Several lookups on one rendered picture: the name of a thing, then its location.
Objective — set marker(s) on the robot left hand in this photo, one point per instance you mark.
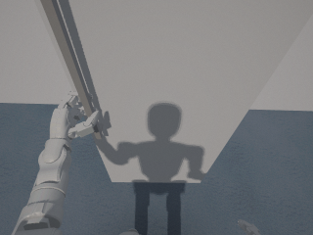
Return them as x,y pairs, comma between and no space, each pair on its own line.
63,119

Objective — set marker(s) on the fridge door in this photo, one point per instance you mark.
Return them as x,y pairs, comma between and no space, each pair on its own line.
173,79

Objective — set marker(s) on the left robot shin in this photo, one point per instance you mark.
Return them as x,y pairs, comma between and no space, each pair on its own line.
132,230

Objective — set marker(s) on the left robot forearm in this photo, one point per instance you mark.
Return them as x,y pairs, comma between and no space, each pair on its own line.
44,208

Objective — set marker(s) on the robot right hand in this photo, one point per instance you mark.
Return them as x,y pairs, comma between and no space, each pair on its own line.
249,229

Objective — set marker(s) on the handle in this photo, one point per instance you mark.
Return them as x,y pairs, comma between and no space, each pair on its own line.
58,26

